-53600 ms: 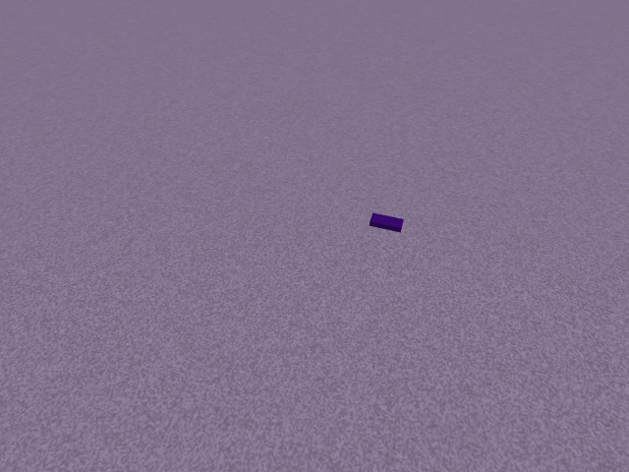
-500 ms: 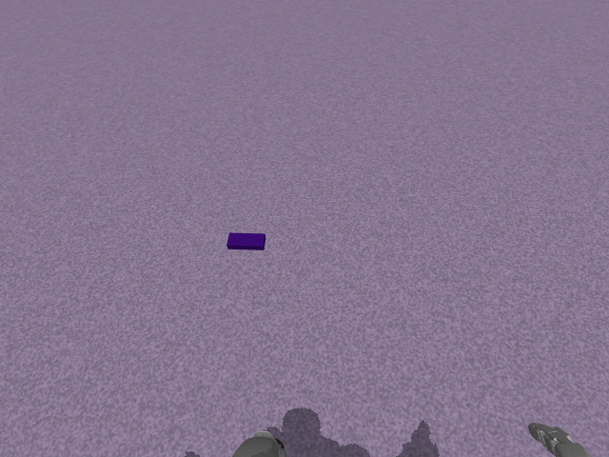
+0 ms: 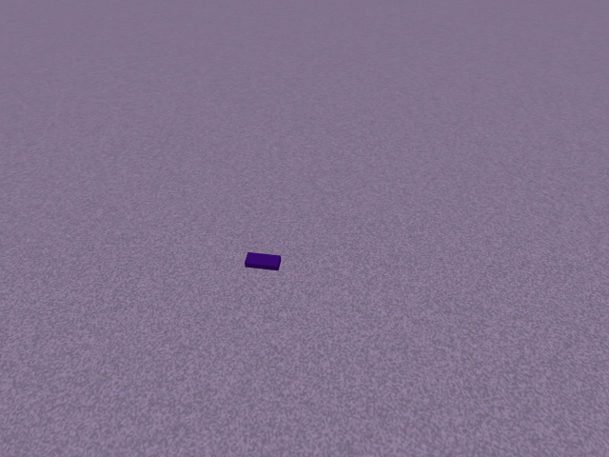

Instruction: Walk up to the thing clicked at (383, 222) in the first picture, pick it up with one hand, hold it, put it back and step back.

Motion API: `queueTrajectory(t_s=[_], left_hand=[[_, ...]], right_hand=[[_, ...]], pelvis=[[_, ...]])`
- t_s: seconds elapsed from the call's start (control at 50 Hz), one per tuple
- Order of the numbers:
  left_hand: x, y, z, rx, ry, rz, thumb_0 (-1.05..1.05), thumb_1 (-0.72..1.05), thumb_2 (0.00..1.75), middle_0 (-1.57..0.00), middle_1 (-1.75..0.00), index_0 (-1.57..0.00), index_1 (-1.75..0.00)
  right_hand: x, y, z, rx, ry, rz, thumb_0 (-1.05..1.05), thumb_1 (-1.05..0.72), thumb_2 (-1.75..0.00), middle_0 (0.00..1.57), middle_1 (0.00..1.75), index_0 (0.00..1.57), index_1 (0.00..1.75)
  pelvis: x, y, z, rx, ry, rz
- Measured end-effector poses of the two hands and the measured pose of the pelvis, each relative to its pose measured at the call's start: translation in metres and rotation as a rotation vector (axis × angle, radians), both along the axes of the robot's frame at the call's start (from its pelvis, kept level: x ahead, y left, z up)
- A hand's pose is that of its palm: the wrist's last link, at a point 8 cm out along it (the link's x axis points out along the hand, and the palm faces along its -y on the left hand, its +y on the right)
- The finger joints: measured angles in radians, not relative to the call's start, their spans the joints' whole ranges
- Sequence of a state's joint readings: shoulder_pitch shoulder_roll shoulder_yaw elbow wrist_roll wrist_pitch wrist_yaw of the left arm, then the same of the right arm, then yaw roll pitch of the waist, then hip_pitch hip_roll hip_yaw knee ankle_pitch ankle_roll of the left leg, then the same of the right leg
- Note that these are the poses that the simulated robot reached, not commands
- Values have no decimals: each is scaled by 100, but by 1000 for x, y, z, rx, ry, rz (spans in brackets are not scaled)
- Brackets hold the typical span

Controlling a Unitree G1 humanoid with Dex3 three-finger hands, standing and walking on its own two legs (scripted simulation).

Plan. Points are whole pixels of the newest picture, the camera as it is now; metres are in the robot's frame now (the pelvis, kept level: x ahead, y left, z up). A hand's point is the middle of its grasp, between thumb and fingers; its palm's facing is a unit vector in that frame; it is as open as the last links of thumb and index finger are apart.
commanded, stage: step back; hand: left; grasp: from above
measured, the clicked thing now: (263, 261) +1.08 +0.24 -0.75
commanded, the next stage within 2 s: stand in 0.68 s
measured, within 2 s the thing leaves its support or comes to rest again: neither
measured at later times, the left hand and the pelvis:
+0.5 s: hand out of the picture +0.09 +0.29 -0.15, palm faces +0.01 -0.93 -0.36, open 7.4 cm; pelvis +0.04 +0.02 +0.00, yaw +0 degrees
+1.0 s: hand out of the picture +0.15 +0.27 -0.14, palm faces -0.02 -0.94 -0.33, open 7.4 cm; pelvis +0.05 +0.03 +0.02, yaw -1 degrees
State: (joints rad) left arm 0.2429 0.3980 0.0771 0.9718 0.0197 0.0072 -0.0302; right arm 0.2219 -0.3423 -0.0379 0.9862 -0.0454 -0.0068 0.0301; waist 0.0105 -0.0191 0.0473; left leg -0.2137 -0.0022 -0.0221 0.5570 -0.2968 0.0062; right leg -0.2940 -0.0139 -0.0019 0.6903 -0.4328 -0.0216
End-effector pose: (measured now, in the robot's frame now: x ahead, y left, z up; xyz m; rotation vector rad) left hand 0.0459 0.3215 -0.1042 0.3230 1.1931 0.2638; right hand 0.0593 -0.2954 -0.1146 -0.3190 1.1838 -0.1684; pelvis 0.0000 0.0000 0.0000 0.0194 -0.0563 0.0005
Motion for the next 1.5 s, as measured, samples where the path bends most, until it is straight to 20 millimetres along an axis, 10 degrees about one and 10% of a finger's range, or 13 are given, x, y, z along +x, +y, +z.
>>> queueTrajectory(t_s=[0.3,0.74,1.5], left_hand=[[-11,-1,-2,-11,38,42,0,90,90,-20,-30,-21,-30],[107,7,0,-34,-44,-53,0,91,90,-20,-30,-20,-30],[46,-1,1,-48,71,-24,0,91,90,-20,-30,-20,-30]], right_hand=[[37,-9,4,-47,21,36,1,-91,-90,20,30,21,30],[110,38,11,13,-72,-7,1,-91,-90,20,30,21,30],[39,21,10,6,58,-40,1,-91,-90,20,30,21,30]], pelvis=[[17,11,1,-22,12,29],[55,30,9,-21,21,-16],[35,22,18,-25,7,-4]])
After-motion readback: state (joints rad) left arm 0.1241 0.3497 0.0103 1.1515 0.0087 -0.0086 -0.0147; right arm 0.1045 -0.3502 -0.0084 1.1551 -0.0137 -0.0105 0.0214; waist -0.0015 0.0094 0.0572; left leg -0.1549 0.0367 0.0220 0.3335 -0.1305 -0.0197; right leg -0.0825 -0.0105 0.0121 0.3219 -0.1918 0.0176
